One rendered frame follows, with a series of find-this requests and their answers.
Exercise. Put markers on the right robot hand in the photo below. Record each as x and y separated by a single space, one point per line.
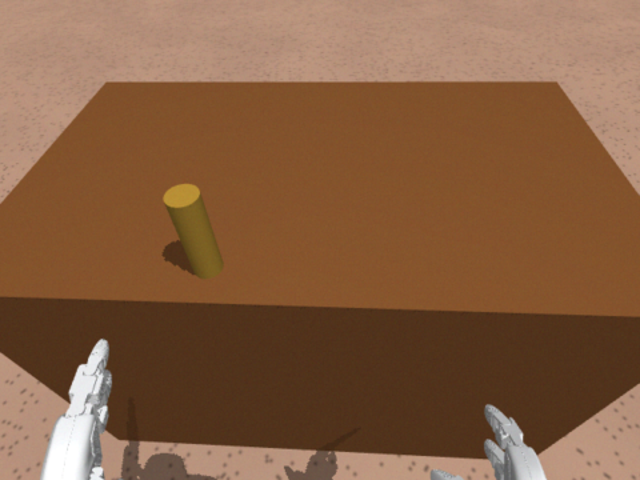
519 462

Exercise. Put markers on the can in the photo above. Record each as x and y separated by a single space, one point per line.
189 216

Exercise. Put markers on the left robot hand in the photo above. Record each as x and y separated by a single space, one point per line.
74 449

